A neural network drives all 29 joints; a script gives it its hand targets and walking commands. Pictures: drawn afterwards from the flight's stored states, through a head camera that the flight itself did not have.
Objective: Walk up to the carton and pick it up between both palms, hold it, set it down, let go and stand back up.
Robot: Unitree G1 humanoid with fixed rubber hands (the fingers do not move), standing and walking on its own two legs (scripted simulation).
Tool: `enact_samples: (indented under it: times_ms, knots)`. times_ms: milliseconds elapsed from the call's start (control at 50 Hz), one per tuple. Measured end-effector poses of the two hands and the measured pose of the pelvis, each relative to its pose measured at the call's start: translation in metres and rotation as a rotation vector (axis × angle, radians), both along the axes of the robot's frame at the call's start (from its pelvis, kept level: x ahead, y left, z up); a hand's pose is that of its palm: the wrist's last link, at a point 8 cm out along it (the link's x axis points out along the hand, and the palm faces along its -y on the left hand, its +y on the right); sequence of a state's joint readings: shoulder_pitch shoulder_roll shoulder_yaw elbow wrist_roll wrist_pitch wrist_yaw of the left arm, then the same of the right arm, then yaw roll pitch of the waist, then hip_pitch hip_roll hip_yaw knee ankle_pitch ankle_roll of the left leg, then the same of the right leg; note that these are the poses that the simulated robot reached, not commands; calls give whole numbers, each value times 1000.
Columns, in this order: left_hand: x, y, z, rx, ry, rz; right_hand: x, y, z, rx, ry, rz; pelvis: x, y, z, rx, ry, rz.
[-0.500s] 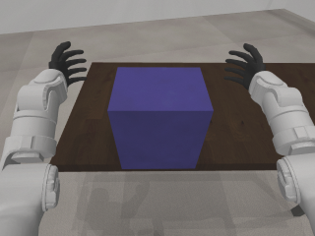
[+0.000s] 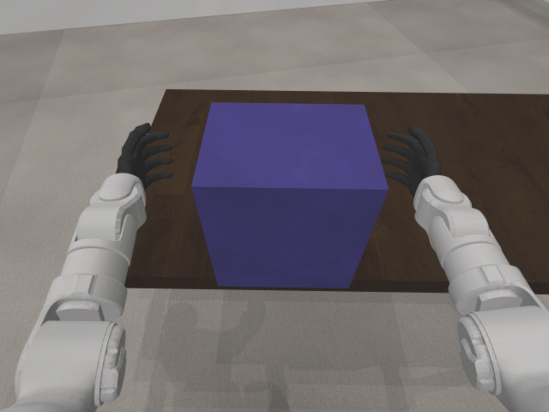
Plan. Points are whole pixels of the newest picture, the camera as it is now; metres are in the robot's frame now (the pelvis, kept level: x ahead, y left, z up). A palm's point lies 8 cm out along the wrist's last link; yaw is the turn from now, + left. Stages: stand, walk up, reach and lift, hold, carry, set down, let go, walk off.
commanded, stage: reach and lift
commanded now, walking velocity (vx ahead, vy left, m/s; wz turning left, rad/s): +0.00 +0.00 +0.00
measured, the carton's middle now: (285, 202) +0.44 +0.00 +0.05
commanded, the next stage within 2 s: none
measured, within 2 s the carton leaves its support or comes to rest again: neither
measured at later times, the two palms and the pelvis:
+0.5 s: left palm (151, 195) +0.42 +0.21 +0.09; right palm (408, 193) +0.42 -0.19 +0.09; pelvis +0.00 +0.00 -0.01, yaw +0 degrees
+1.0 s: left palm (178, 196) +0.42 +0.17 +0.09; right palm (393, 192) +0.42 -0.16 +0.09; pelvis -0.01 +0.00 -0.01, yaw -1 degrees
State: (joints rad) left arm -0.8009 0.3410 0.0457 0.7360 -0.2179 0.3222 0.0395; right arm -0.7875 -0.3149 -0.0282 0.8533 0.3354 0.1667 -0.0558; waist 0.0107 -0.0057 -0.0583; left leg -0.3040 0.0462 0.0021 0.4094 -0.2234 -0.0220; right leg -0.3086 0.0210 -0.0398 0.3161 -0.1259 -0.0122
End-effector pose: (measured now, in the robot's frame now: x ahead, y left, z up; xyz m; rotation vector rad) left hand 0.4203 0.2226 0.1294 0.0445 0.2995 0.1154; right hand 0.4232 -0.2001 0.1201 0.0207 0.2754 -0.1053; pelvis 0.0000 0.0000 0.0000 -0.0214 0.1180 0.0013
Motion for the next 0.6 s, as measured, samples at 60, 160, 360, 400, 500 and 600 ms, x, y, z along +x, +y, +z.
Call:
enact_samples:
  times_ms: [60, 160, 360, 400, 500, 600]
  knots:
    - [2, -2, -3, 3, -8, 2, 3, 3, -4, -8, -6, 1, 0, 0, -1, -1, 15, 2]
    - [6, -6, -8, 9, -24, 1, 6, 5, -8, -28, -12, 0, 1, -1, -2, 0, 25, 5]
    - [-1, -11, -36, 3, -53, -1, -2, 14, -30, -28, -20, 7, 1, -1, -5, 0, 51, 3]
    - [-3, -12, -39, -1, -51, -1, -3, 15, -32, -25, -20, 6, 0, -1, -5, -1, 58, 0]
    - [-2, -17, -37, -7, -58, -2, -3, 14, -29, -26, -23, 3, -4, 0, -7, -2, 79, -5]
    - [1, -24, -32, -10, -71, -3, -1, 14, -23, -31, -26, 4, -8, 0, -8, 1, 94, -7]
